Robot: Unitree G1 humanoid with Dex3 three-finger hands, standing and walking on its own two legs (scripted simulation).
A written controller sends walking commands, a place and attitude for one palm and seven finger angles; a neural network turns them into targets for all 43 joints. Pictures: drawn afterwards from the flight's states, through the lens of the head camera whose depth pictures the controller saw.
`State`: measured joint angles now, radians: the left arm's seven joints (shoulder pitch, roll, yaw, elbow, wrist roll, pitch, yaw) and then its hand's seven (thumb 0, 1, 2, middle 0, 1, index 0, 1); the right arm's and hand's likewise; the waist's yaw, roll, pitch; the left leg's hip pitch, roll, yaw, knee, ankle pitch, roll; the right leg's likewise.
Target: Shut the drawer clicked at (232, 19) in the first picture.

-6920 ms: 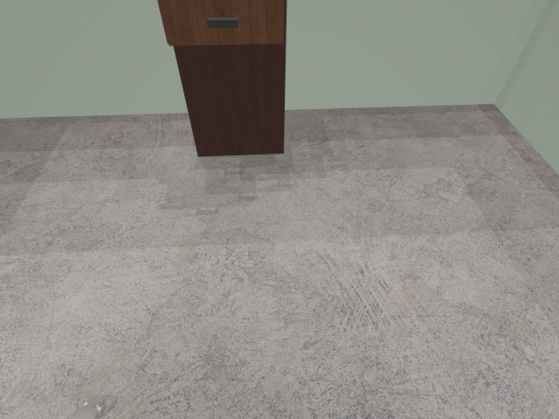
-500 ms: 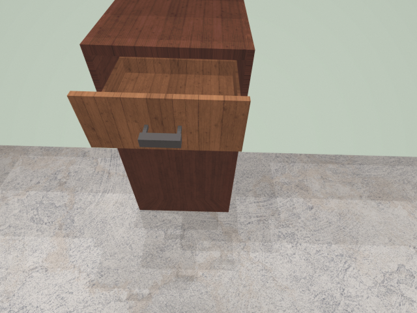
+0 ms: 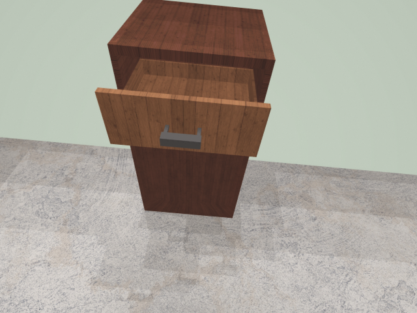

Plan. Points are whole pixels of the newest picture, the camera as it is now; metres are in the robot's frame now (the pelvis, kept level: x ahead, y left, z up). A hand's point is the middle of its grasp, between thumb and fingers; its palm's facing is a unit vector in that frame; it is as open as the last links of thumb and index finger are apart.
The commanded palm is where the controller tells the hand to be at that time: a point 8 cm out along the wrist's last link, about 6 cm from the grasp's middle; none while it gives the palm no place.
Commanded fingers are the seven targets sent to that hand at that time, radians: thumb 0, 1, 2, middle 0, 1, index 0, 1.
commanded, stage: shuffle to correct the standing spot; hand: left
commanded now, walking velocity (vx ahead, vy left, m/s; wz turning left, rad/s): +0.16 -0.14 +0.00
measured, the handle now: (182, 135) +0.54 +0.11 +0.02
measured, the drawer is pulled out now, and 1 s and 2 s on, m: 0.19 0.19 0.19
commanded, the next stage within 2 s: come to a stop and stand still in 0.98 s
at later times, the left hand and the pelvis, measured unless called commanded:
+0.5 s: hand out of the picture -0.05 +0.11 -0.19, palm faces +0.04 -1.00 -0.07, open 7.4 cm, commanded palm none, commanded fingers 0.00 0.90 0.90 -0.20 -0.30 -0.20 -0.30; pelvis +0.02 -0.03 -0.01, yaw -1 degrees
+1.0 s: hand out of the picture +0.05 +0.07 -0.19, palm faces +0.08 -0.99 -0.09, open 7.3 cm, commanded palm none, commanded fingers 0.00 0.90 0.90 -0.20 -0.30 -0.20 -0.30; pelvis +0.10 -0.08 -0.01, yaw +0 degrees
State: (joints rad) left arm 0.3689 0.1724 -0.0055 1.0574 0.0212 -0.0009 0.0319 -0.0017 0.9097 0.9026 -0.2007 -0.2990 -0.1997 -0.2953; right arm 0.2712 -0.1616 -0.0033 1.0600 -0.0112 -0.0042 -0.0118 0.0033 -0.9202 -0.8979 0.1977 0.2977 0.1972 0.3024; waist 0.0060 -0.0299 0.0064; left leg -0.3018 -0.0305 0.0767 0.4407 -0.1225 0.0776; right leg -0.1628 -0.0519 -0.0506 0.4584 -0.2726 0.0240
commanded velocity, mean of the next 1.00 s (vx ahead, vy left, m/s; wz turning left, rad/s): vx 0.18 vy -0.10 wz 0.00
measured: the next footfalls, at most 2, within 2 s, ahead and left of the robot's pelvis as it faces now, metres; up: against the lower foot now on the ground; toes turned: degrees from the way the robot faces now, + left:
right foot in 0.70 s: +0.10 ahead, -0.19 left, +0.00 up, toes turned -7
left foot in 1.00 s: +0.20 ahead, +0.01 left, +0.00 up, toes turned +8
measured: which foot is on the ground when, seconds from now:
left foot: down 0.00-0.70, up 0.72-0.98, down 1.00-1.00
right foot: down 0.00-0.42, up 0.44-0.68, down 0.70-1.00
